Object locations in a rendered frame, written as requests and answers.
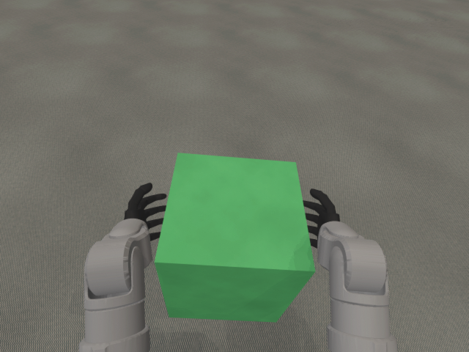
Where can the right robot hand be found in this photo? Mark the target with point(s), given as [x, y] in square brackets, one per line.
[326, 211]

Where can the left robot hand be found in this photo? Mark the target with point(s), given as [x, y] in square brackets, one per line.
[137, 204]

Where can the carton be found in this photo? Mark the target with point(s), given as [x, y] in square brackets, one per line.
[234, 244]

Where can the robot right forearm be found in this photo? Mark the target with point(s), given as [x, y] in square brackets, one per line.
[358, 283]

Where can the robot left forearm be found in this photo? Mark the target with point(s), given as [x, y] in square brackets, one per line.
[114, 290]

